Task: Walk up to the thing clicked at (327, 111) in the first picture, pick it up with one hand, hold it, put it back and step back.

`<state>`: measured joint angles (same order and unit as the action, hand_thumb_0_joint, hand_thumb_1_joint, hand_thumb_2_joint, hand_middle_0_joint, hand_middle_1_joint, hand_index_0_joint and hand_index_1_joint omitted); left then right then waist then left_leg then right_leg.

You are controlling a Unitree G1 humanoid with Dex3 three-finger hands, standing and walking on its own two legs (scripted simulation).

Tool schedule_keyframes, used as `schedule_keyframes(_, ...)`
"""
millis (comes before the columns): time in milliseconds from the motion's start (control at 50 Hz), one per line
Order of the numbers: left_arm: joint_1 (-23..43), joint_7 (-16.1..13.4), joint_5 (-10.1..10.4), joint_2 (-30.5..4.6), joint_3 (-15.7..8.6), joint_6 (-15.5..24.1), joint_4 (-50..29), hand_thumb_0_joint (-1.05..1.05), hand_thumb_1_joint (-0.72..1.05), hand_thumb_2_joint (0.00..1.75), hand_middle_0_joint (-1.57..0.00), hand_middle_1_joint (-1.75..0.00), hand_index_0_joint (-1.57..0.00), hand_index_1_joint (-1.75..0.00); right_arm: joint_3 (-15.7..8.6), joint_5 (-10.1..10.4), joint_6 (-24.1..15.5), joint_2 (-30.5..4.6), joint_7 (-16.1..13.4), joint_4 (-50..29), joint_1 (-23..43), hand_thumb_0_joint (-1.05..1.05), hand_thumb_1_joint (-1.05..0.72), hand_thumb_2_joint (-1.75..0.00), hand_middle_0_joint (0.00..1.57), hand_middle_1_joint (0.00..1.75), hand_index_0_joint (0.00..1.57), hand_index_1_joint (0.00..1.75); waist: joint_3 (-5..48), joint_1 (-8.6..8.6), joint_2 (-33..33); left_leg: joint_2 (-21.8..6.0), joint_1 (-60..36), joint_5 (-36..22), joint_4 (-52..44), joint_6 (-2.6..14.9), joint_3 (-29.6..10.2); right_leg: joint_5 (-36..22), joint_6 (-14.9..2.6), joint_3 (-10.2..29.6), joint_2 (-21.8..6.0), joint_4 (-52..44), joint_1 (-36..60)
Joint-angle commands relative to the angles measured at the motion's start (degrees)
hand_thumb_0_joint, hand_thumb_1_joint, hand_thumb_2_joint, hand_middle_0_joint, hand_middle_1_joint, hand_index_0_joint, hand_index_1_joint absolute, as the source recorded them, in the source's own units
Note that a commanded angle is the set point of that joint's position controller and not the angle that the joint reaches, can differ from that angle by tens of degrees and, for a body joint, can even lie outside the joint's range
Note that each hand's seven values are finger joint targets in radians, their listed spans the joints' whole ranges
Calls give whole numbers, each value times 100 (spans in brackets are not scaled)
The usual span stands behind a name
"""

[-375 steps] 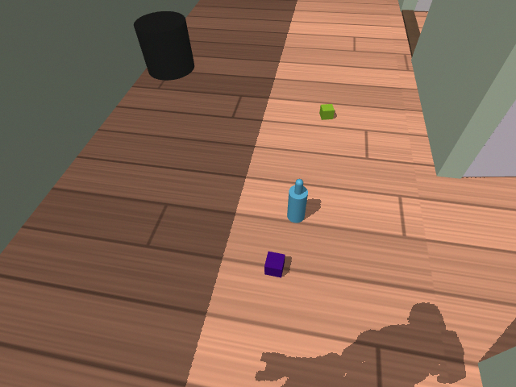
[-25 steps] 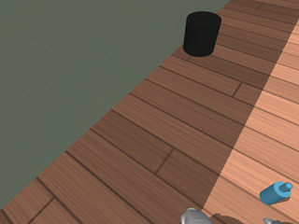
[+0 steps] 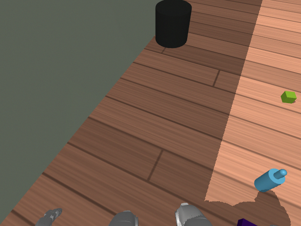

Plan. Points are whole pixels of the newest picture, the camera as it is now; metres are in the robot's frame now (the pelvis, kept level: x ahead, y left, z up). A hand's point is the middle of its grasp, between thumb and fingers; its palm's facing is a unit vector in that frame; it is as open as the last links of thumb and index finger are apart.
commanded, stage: walk up
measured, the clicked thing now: (288, 97) +1.09 -1.08 -0.70
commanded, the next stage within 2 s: stand in 0.84 s
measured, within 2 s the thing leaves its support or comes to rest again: neither
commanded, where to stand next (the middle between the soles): +0.06 -0.01 m, yaw -6 degrees
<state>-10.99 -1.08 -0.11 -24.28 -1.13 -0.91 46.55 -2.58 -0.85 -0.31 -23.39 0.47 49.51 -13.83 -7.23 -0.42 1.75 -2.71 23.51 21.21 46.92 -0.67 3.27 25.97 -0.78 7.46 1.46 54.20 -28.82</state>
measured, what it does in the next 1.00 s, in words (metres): steps on the spot: right foot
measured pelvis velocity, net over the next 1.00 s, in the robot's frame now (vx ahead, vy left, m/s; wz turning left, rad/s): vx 0.00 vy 0.00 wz -0.13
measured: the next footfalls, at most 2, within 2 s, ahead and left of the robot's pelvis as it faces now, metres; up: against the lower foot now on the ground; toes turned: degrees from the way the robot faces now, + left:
right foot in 0.22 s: +0.03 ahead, -0.13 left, +0.00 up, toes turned -4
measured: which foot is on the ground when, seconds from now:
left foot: down 0.00-1.00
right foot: up 0.00-0.20, down 0.22-1.00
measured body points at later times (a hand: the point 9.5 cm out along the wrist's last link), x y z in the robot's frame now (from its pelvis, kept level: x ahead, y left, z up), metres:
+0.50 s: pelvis +0.00 -0.01 +0.02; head +0.02 -0.02 +0.47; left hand +0.12 +0.29 -0.10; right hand +0.05 -0.33 -0.11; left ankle +0.04 +0.13 -0.70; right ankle -0.01 -0.12 -0.70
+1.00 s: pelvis +0.00 +0.00 +0.05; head +0.01 +0.00 +0.50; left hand +0.15 +0.28 -0.08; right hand +0.04 -0.32 -0.08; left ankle +0.04 +0.13 -0.70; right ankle +0.00 -0.12 -0.70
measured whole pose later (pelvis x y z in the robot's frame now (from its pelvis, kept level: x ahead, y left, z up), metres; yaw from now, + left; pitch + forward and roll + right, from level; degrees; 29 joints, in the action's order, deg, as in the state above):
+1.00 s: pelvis +0.00 +0.00 +0.05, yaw -8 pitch -3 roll +0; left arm -2.8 0.7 -0.1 -20.2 -0.1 1.0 64.9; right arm -0.2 -0.1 -1.0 -21.3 0.4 65.5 -5.3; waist -3.4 -1.2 0.0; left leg -2.9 7.9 9.9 20.7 -1.6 3.6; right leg 11.3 0.5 3.4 0.5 21.8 -7.8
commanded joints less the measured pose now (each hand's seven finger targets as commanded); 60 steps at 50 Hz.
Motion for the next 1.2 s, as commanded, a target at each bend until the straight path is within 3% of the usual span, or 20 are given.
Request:
schedule_keyframes(0, -273, -101, 50, -1224, -488, 90, -147, 0, 90, 90, -20, -30, -20, -30, -485, -46, -219, -1639, -157, -440, 153, 0, -90, -90, 20, 30, 20, 30, 472, 58, -985, -1640, -592, -1411, -2151, 1271, -2030, 459, -56, 76, 89, 1397, -486)
schedule_keyframes(100, -140, 89, 2, -1002, -468, 175, -63, 0, 90, 90, -20, -30, -20, -30, -459, -108, -198, -1673, -144, -410, -26, 0, -90, -90, 20, 30, 20, 30, 870, -128, -1558, -1470, -1276, -2126, -1607, 1270, -1314, 626, 27, -713, -84, -214, 122)
schedule_keyframes(140, -309, 82, -42, -928, -457, 195, 82, 0, 90, 90, -20, -30, -20, -30, -422, -86, -154, -1669, -120, -451, 129, 0, -90, -90, 20, 30, 20, 30, 970, -14, -1438, -1398, -1007, -2019, -1379, 1185, -1088, 236, -21, -942, 37, -1048, 765)
schedule_keyframes(180, -652, 28, -98, -974, -506, 272, 323, 0, 90, 90, -20, -30, -20, -30, -310, -22, -78, -1421, -95, -462, 289, 0, -90, -90, 20, 30, 20, 30, 1050, 236, -1055, -1156, -538, -1982, -664, 826, -642, -783, -134, -939, 99, -2531, 1769)
schedule_keyframes(200, -741, -14, -154, -1224, -587, 324, 362, 0, 90, 90, -20, -30, -20, -30, -195, 14, -71, -1068, -91, -497, 223, 0, -90, -90, 20, 30, 20, 30, 1108, 279, -301, -895, 173, -1453, 108, 510, -455, -1033, -326, 321, -528, -2824, 2290)
schedule_keyframes(220, -364, -23, -165, -1728, -632, 362, 189, 0, 90, 90, -20, -30, -20, -30, -136, 67, -56, -830, -114, -619, 541, 0, -90, -90, 20, 30, 20, 30, 865, 205, 777, -120, 899, 490, 417, 170, -86, -1207, -1041, 2326, -1668, -3075, 1850)
schedule_keyframes(240, -163, 2, -155, -1843, -623, 359, 120, 0, 90, 90, -20, -30, -20, -30, -254, 39, -53, -1178, -203, -497, 656, 0, -90, -90, 20, 30, 20, 30, 736, 182, 701, -257, 359, 1455, 747, 165, -449, -1650, -1591, 2598, -2090, -2951, 1191)
schedule_keyframes(280, 14, -10, -83, -1349, -462, 394, 168, 0, 90, 90, -20, -30, -20, -30, -212, 97, -121, -1128, -156, -242, 493, 0, -90, -90, 20, 30, 20, 30, 746, 31, 224, -275, 358, 1198, 324, 216, -489, -2562, -1291, 1467, -1572, -2493, 1635)
schedule_keyframes(340, 373, 2, 1, -1179, -366, 371, 227, 0, 90, 90, -20, -30, -20, -30, -193, 57, -264, -1062, -142, 168, -9, 0, -90, -90, 20, 30, 20, 30, 997, -221, 401, -161, -1210, -1160, -1270, 284, -268, -3192, -668, 447, -942, -1938, 991)
schedule_keyframes(360, 372, 19, 24, -1043, -314, 362, 196, 0, 90, 90, -20, -30, -20, -30, -226, 7, -285, -1203, -155, 179, -26, 0, -90, -90, 20, 30, 20, 30, 1114, -219, 173, -460, -1520, -1694, -1496, 438, -681, -2797, -469, 281, -766, -1722, 767)
schedule_keyframes(380, 161, 36, 45, -896, -277, 342, 266, 0, 90, 90, -20, -30, -20, -30, -235, 3, -323, -1417, -138, 110, 294, 0, -90, -90, 20, 30, 20, 30, 1199, -29, -238, -962, -1427, -1369, -1794, 715, -1486, -1991, -249, 43, -454, -1636, 746)
schedule_keyframes(400, 44, 27, 40, -983, -302, 320, 481, 0, 90, 90, -20, -30, -20, -30, -234, 57, -302, -1490, -98, 132, 579, 0, -90, -90, 20, 30, 20, 30, 1132, 112, -386, -1244, -962, -966, -1835, 979, -1700, -1049, -187, -217, -267, -1534, 1176)
schedule_keyframes(440, 90, 30, -30, -975, -288, 353, 644, 0, 90, 90, -20, -30, -20, -30, -125, 56, -254, -1262, -68, 176, 908, 0, -90, -90, 20, 30, 20, 30, 837, 180, -146, -803, -577, -607, -1667, 646, -1061, -928, -336, 225, -462, -2349, 1423)
schedule_keyframes(500, 445, 56, -11, -1215, -304, 404, 729, 0, 90, 90, -20, -30, -20, -30, -38, 71, -215, -1071, -56, 447, 796, 0, -90, -90, 20, 30, 20, 30, 570, -51, 6, -198, -946, -412, -1449, 251, -365, -1278, -588, 931, -1028, -2916, 950)
schedule_keyframes(600, 647, 66, 16, -947, -207, 360, 986, 0, 90, 90, -20, -30, -20, -30, 3, 73, -257, -1067, -29, 720, 972, 0, -90, -90, 20, 30, 20, 30, 772, 31, 47, -540, -1341, -881, -2205, 385, -587, -1701, -228, 268, -618, -2964, 1322)
schedule_keyframes(780, 923, 99, 26, -822, -157, 301, 1318, 0, 90, 90, -20, -30, -20, -30, 21, 49, -250, -1036, -46, 1086, 1152, 0, -90, -90, 20, 30, 20, 30, 868, 19, -82, -547, -1627, -873, -2746, 252, -453, -1846, -159, 275, -657, -3390, 1718)
schedule_keyframes(840, 1042, 101, 17, -847, -151, 345, 1405, 0, 90, 90, -20, -30, -20, -30, 8, 63, -251, -990, -55, 1101, 1230, 0, -90, -90, 20, 30, 20, 30, 1042, -13, -222, -595, -1722, -2040, -2835, 151, -580, -2855, -57, 144, -763, -3379, 2154)
schedule_keyframes(920, 1003, 87, 12, -826, -151, 317, 1521, 0, 90, 90, -20, -30, -20, -30, -2, 67, -230, -979, -73, 1207, 1234, 0, -90, -90, 20, 30, 20, 30, 1170, 6, -224, -622, -1997, -2229, -2895, 133, -557, -2958, -30, 62, -770, -3494, 2219)
schedule_keyframes(980, 1045, 91, 9, -797, -149, 287, 1582, 0, 90, 90, -20, -30, -20, -30, 8, 41, -205, -941, -69, 1243, 1275, 0, -90, -90, 20, 30, 20, 30, 893, 17, -244, -598, -1790, -1551, -3105, 104, -589, -2309, -5, 54, -737, -3678, 2124)
schedule_keyframes(1180, 1030, 96, -20, -813, -150, 287, 1614, 0, 90, 90, -20, -30, -20, -30, -33, 19, -175, -925, -53, 1268, 1306, 0, -90, -90, 20, 30, 20, 30, 833, -20, -189, -581, -1928, -1156, -3186, 113, -612, -1907, 2, 66, -773, -3907, 1874)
